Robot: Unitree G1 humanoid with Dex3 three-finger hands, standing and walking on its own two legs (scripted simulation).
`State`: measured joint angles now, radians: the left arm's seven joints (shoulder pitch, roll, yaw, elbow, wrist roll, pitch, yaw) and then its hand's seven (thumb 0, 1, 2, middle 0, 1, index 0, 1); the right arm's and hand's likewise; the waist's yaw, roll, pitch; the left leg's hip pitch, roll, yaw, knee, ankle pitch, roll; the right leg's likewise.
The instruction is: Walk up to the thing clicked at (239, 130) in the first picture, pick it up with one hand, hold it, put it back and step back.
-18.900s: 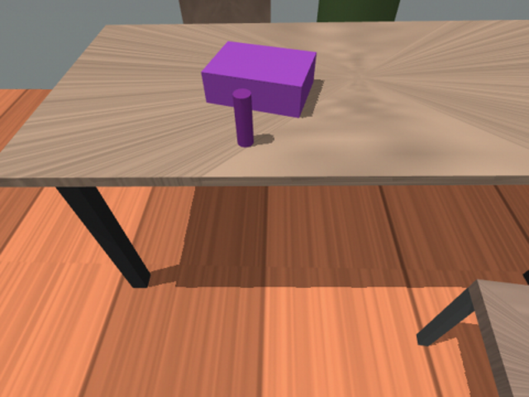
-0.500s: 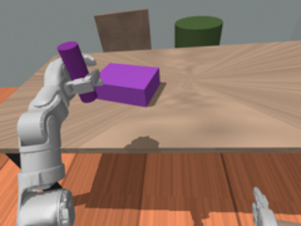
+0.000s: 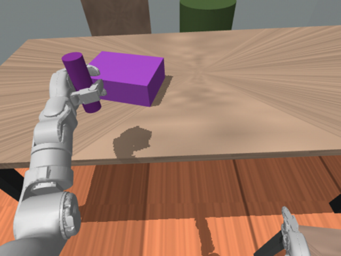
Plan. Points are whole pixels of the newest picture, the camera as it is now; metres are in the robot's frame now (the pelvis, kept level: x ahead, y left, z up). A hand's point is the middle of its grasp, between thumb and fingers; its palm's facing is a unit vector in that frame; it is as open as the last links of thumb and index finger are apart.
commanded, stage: crouch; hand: left
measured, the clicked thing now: (83, 84) +0.44 +0.21 +0.21
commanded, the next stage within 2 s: lower in 0.80 s
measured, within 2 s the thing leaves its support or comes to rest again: rests again in 2.00 s
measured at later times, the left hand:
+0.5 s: hand (95, 89) +0.48 +0.20 +0.16, palm faces +0.19 -0.98 +0.00, open 5.1 cm
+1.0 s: hand (96, 93) +0.50 +0.21 +0.14, palm faces +0.17 -0.98 +0.01, open 5.1 cm
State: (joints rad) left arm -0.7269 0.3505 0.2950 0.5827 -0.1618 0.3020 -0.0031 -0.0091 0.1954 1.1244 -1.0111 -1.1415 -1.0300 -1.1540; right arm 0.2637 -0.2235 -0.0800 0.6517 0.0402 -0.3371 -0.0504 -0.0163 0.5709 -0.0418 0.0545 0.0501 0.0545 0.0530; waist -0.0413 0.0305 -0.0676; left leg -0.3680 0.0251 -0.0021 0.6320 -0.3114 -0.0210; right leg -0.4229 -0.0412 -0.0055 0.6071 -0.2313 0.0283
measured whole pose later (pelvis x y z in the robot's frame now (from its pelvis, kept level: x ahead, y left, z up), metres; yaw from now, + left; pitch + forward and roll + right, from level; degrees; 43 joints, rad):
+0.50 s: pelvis +0.02 +0.00 +0.00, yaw +0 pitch +7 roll +0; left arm -0.76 0.41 0.33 0.85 -0.15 0.00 -0.06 -0.01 0.19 1.13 -1.01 -1.14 -1.03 -1.15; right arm 0.26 -0.23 -0.06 0.57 0.03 -0.23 -0.05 -0.02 0.56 -0.04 0.06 0.05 0.06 0.05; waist -0.07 0.03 -0.07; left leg -0.41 0.04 -0.01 0.63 -0.33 -0.03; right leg -0.46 -0.03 -0.01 0.60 -0.25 0.02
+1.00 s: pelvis +0.03 +0.00 -0.01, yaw +0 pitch +10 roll -1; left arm -0.79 0.45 0.36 0.95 -0.14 -0.08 -0.10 -0.01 0.18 1.14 -1.02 -1.14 -1.04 -1.14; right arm 0.28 -0.22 -0.05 0.44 0.03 -0.14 -0.04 -0.01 0.55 -0.05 0.06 0.05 0.06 0.05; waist -0.10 0.01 -0.08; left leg -0.50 0.04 -0.01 0.70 -0.37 -0.02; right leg -0.54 -0.03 -0.01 0.66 -0.28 0.03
